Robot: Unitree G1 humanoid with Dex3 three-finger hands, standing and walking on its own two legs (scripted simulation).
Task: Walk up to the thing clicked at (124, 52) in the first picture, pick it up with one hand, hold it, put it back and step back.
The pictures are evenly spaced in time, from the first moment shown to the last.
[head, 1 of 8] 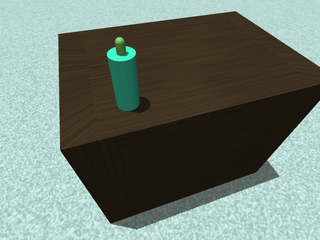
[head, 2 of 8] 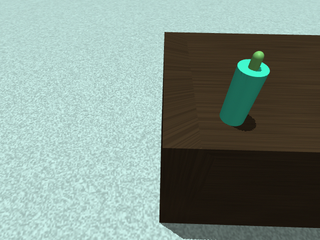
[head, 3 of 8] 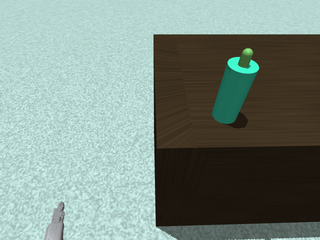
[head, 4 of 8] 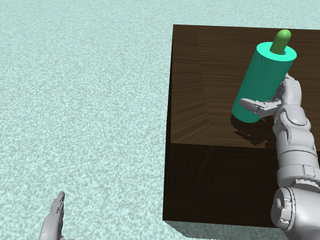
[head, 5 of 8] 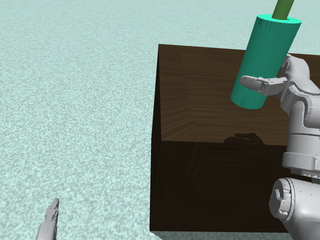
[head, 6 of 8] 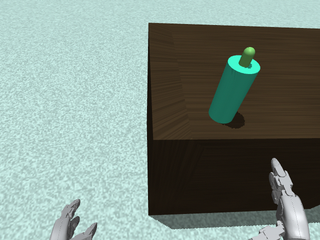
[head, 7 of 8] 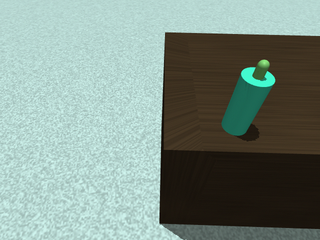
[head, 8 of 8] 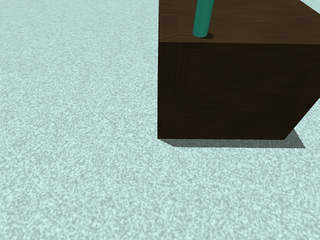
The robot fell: no
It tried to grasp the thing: yes
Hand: right
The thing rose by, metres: 0.25
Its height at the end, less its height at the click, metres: +0.00
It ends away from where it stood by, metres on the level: 0.03
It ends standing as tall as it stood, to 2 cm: yes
